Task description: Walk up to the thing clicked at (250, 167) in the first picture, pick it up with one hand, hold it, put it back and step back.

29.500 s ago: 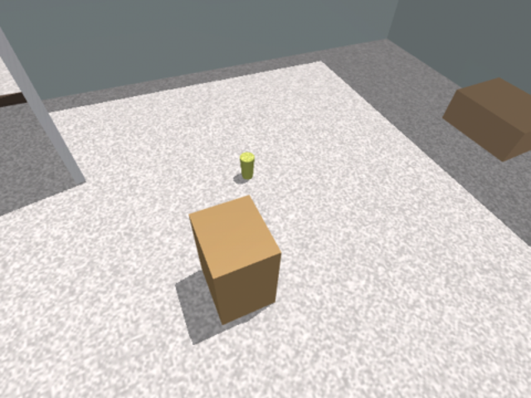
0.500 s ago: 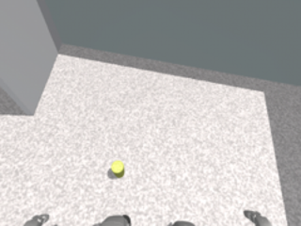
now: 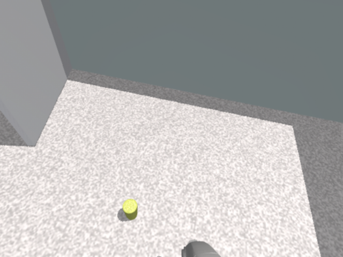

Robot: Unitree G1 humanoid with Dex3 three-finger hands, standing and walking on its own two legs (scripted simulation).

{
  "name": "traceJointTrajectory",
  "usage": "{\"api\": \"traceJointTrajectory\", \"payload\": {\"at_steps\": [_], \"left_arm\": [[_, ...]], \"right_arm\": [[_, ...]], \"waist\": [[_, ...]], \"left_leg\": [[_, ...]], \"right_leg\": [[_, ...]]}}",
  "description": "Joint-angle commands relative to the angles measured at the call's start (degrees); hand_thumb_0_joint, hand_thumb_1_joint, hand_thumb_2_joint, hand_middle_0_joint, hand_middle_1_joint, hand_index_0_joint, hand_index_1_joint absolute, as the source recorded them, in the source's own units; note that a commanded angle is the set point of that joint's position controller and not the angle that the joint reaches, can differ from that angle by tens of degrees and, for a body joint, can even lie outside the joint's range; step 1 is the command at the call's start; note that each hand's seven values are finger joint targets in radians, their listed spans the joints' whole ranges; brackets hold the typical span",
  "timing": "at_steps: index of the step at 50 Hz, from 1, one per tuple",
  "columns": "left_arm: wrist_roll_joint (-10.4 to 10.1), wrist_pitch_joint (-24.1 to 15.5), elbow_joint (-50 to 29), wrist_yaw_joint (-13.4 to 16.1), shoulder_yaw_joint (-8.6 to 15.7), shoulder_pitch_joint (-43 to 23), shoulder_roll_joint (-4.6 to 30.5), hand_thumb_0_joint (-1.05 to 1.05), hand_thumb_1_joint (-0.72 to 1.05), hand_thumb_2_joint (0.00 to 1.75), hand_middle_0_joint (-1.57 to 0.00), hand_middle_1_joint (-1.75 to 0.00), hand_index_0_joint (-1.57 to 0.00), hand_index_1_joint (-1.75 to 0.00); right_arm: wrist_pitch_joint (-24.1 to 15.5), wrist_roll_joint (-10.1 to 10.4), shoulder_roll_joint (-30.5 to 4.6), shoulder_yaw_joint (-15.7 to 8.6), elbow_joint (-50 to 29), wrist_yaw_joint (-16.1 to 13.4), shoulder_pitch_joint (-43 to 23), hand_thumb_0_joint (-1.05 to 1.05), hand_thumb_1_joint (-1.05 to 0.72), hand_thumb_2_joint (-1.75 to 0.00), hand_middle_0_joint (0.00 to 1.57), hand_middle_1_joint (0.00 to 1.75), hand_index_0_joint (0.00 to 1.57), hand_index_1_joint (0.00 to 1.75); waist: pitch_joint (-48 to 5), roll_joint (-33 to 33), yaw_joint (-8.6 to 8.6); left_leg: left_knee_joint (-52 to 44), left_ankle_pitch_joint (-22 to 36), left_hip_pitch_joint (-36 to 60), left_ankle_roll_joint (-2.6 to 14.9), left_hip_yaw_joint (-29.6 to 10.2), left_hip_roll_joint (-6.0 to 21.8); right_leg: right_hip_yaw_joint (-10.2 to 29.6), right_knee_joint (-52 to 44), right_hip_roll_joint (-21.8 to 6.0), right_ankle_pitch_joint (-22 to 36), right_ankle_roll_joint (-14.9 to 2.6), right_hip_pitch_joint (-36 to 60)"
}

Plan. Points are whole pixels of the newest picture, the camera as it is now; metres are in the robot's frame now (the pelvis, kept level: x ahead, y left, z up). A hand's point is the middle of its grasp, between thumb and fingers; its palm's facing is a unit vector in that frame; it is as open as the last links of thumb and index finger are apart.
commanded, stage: walk up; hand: left
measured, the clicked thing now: (131, 210) +0.46 +0.16 -0.71
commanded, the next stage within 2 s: stand in 1.32 s
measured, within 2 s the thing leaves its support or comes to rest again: neither
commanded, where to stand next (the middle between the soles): +0.11 -0.01 m, yaw -6 degrees
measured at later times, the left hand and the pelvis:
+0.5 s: hand out of the picture +0.16 +0.29 -0.19, palm faces -0.02 -0.93 -0.37, open 7.4 cm; pelvis -0.01 +0.03 -0.04, yaw -1 degrees
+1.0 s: hand out of the picture +0.11 +0.24 -0.14, palm faces -0.13 -0.89 -0.43, open 7.4 cm; pelvis +0.01 -0.03 -0.02, yaw -6 degrees
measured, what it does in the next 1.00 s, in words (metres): steps on the spot: right foot, then left foot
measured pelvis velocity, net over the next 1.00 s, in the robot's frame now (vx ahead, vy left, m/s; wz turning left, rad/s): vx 0.01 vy -0.03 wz -0.10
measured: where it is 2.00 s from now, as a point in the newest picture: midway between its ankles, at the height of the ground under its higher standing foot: outside the picture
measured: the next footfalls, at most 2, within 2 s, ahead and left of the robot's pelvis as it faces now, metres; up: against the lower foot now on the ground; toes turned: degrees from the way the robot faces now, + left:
right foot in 0.14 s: +0.17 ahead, -0.15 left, +0.00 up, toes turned -3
left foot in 0.42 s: +0.03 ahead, +0.14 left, +0.00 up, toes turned -2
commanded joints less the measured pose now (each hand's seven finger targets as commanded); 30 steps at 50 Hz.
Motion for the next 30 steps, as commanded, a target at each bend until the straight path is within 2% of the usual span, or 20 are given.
{"api": "traceJointTrajectory", "payload": {"at_steps": [1, 3, 4, 6, 7, 8, 9, 11, 14, 17, 19, 20, 21, 22, 23, 24, 25, 27, 29, 30], "left_arm": [[-1.1, -2.5, -5.7, 1.3, 0.9, -4.6, 7.7, 0.00, 0.90, 0.90, -0.20, -0.30, -0.20, -0.30], [-2.2, -2.5, -5.0, 3.1, 1.2, -3.1, 7.1, 0.00, 0.90, 0.90, -0.20, -0.30, -0.20, -0.30], [-2.5, -2.5, -4.1, 4.0, 1.2, -1.3, 7.1, 0.00, 0.90, 0.90, -0.20, -0.30, -0.20, -0.30], [-2.2, -2.6, -2.9, 5.4, 2.5, 3.4, 10.8, 0.00, 0.90, 0.90, -0.20, -0.30, -0.20, -0.30], [-1.6, -2.8, -3.5, 5.9, 3.8, 5.1, 15.9, 0.00, 0.90, 0.90, -0.20, -0.30, -0.20, -0.30], [-2.3, -2.6, -5.4, 6.0, 3.5, 3.7, 17.2, 0.00, 0.90, 0.90, -0.20, -0.30, -0.20, -0.30], [-2.1, -2.5, -7.0, 6.6, 3.4, 0.3, 17.5, 0.00, 0.90, 0.90, -0.20, -0.30, -0.20, -0.30], [-2.0, -1.9, -8.3, 7.0, 2.5, -3.8, 14.2, 0.00, 0.90, 0.90, -0.20, -0.30, -0.20, -0.30], [0.0, -0.4, -10.5, 6.5, 1.8, -9.9, 11.4, 0.00, 0.90, 0.90, -0.20, -0.30, -0.20, -0.30], [0.9, 1.2, -11.4, 6.0, 2.1, -10.0, 11.8, 0.00, 0.90, 0.90, -0.20, -0.30, -0.20, -0.30], [-0.3, 2.1, -11.6, 5.6, 2.1, -10.7, 12.3, 0.00, 0.90, 0.90, -0.20, -0.30, -0.20, -0.30], [-1.0, 2.7, -11.8, 5.3, 2.0, -11.9, 12.3, 0.00, 0.90, 0.90, -0.20, -0.30, -0.20, -0.30], [-1.6, 3.2, -12.3, 5.1, 1.2, -10.9, 9.5, 0.00, 0.90, 0.90, -0.20, -0.30, -0.20, -0.30], [-2.1, 3.3, -12.7, 5.2, 0.6, -10.7, 6.2, 0.00, 0.90, 0.90, -0.20, -0.30, -0.20, -0.30], [-1.2, 3.3, -12.8, 6.1, 2.5, -15.1, 11.0, 0.00, 0.90, 0.90, -0.20, -0.30, -0.20, -0.30], [-0.9, 3.7, -11.8, 6.0, 2.9, -15.2, 11.9, 0.00, 0.90, 0.90, -0.20, -0.30, -0.20, -0.30], [-1.2, 4.0, -10.4, 5.8, 2.6, -11.0, 10.9, 0.00, 0.90, 0.90, -0.20, -0.30, -0.20, -0.30], [-1.1, 3.9, -9.4, 5.1, 2.8, -6.5, 11.2, 0.00, 0.90, 0.90, -0.20, -0.30, -0.20, -0.30], [-0.4, 2.5, -9.1, 3.4, 3.0, -4.0, 11.2, 0.00, 0.90, 0.90, -0.20, -0.30, -0.20, -0.30], [0.2, 1.7, -9.3, 2.2, 2.9, -5.3, 11.4, 0.00, 0.90, 0.90, -0.20, -0.30, -0.20, -0.30]], "right_arm": [[-1.5, 0.4, -13.3, -2.9, -8.4, -1.5, -9.1, 0.00, -0.90, -0.90, 0.20, 0.30, 0.20, 0.30], [0.9, 0.9, -12.8, -2.9, -9.0, -1.8, -9.1, 0.00, -0.90, -0.90, 0.20, 0.30, 0.20, 0.30], [2.1, 1.4, -12.3, -2.8, -9.6, -2.0, -9.5, 0.00, -0.90, -0.90, 0.20, 0.30, 0.20, 0.30], [3.6, 2.6, -10.0, -2.1, -10.1, -2.1, -8.0, 0.00, -0.90, -0.90, 0.20, 0.30, 0.20, 0.30], [4.2, 3.1, -8.3, -1.6, -10.4, -2.3, -3.8, 0.00, -0.90, -0.90, 0.20, 0.30, 0.20, 0.30], [5.5, 3.0, -9.4, -2.0, -10.0, -3.0, -0.6, 0.00, -0.90, -0.90, 0.20, 0.30, 0.20, 0.30], [6.6, 2.6, -12.2, -3.3, -9.4, -3.6, -0.8, 0.00, -0.90, -0.90, 0.20, 0.30, 0.20, 0.30], [6.6, 3.4, -13.2, -3.8, -9.0, -3.7, -2.0, 0.00, -0.90, -0.90, 0.20, 0.30, 0.20, 0.30], [5.8, 3.8, -12.2, -3.0, -7.6, -3.7, -0.9, 0.00, -0.90, -0.90, 0.20, 0.30, 0.20, 0.30], [4.9, 3.0, -11.7, -2.4, -7.7, -3.9, -2.9, 0.00, -0.90, -0.90, 0.20, 0.30, 0.20, 0.30], [4.2, 2.1, -12.1, -2.9, -6.6, -3.9, -0.9, 0.00, -0.90, -0.90, 0.20, 0.30, 0.20, 0.30], [3.9, 1.5, -12.0, -3.3, -5.8, -3.8, 0.6, 0.00, -0.90, -0.90, 0.20, 0.30, 0.20, 0.30], [3.4, 0.1, -14.1, -3.7, -7.0, -3.7, -1.3, 0.00, -0.90, -0.90, 0.20, 0.30, 0.20, 0.30], [3.2, -0.5, -20.2, -4.6, -9.1, -3.5, -6.2, 0.00, -0.90, -0.90, 0.20, 0.30, 0.20, 0.30], [2.8, 0.6, -25.7, -6.0, -10.7, -3.2, -9.2, 0.00, -0.90, -0.90, 0.20, 0.30, 0.20, 0.30], [2.0, 0.4, -23.1, -5.7, -10.9, -3.6, -12.2, 0.00, -0.90, -0.90, 0.20, 0.30, 0.20, 0.30], [1.6, 0.2, -20.6, -4.8, -11.6, -4.3, -16.6, 0.00, -0.90, -0.90, 0.20, 0.30, 0.20, 0.30], [0.5, 0.5, -18.1, -4.4, -10.9, -5.4, -14.3, 0.00, -0.90, -0.90, 0.20, 0.30, 0.20, 0.30], [-1.3, 0.7, -16.5, -4.8, -9.3, -5.1, -8.9, 0.00, -0.90, -0.90, 0.20, 0.30, 0.20, 0.30], [-1.9, 0.7, -17.0, -5.4, -8.8, -4.7, -5.2, 0.00, -0.90, -0.90, 0.20, 0.30, 0.20, 0.30]], "waist": [[5.6, 12.5, 1.91], [3.2, 15.1, 2.55], [1.0, 13.7, 3.24], [-3.3, 4.5, 5.93], [-7.0, -7.5, 6.08], [-10.5, -8.9, 4.25], [-10.0, -5.3, 3.30], [-9.3, -1.2, 2.09], [-8.7, -7.5, 1.55], [-7.9, -13.2, 3.12], [-10.2, -10.7, 1.72], [-9.8, -9.0, 0.45], [-6.8, -2.1, 0.40], [-4.0, 15.8, 1.58], [-2.8, 17.9, -1.47], [0.2, 10.8, 0.74], [0.3, 6.4, 3.81], [-2.9, 7.9, 5.07], [-9.8, 9.8, 3.51], [-10.3, 10.7, 1.00]], "left_leg": [[-6.7, 14.1, -12.6, 7.35, -3.8, 11.8], [2.3, 30.7, -11.7, 6.50, -1.9, 10.1], [7.9, 32.2, -11.2, 5.55, -0.4, 7.8], [22.1, 20.6, -15.9, 2.91, 0.3, 4.2], [35.4, 2.1, -22.7, 0.32, 0.3, -1.0], [46.1, -18.5, -20.5, -0.22, -7.5, -2.4], [53.2, -19.9, -19.8, -0.98, -11.1, -0.6], [56.1, -15.4, -20.0, -1.35, -13.7, -0.3], [46.6, -12.8, -18.2, -2.70, -7.1, -1.6], [31.3, -13.7, -20.3, -2.93, -1.5, -0.1], [20.3, -6.4, -16.0, -2.41, -0.1, -0.8], [14.3, -0.2, -10.4, -1.85, 1.0, -1.6], [7.1, 1.6, -10.5, -0.50, -7.5, 2.8], [-0.9, 6.9, -14.3, 5.65, -30.4, 18.5], [-5.7, 14.0, -24.5, 13.35, -41.0, 27.0], [-4.5, 15.1, -26.3, 12.08, -36.0, 24.4], [0.5, 19.2, -21.9, 8.57, -25.8, 19.7], [5.0, 22.3, -12.1, 6.99, -20.2, 17.0], [2.6, 4.1, 2.6, 6.02, -20.3, 14.1], [-0.4, -8.9, 7.6, 5.56, -22.1, 13.8]], "right_leg": [[-2.0, -10.3, -1.8, 4.3, 0.68, 6.5], [-5.8, -14.6, -0.3, 9.1, 0.03, 11.9], [-7.9, -19.0, 0.8, 13.3, -0.21, 15.3], [-5.5, -24.6, -0.7, 24.6, -0.48, 25.0], [11.0, -25.7, -13.3, 44.1, -5.40, 29.8], [25.9, -28.5, -25.2, 49.9, -14.16, 24.1], [28.0, -27.2, -25.8, 44.9, -17.74, 19.4], [16.4, -25.5, -19.6, 34.5, -14.54, 14.0], [4.4, -23.1, -12.3, 24.8, -12.41, 8.8], [5.7, -20.3, -13.1, 28.9, -13.56, 12.1], [6.1, -15.1, -12.6, 29.3, -12.01, 11.5], [6.3, -12.4, -11.6, 23.2, -10.29, 5.2], [7.3, -6.8, -7.5, 10.6, -6.92, -2.1], [0.8, 6.3, 3.3, -10.1, -2.64, -9.9], [7.8, 16.4, 5.2, -19.5, -1.38, -4.0], [12.0, 23.2, 5.5, -16.5, -1.57, -4.1], [12.9, 27.8, 6.6, -11.5, -1.67, -8.2], [11.5, 28.4, 5.3, -6.8, -1.22, -10.6], [9.0, 20.3, 3.2, -1.7, -0.58, -11.8], [7.9, 17.3, 2.8, -0.8, -0.18, -14.3]]}}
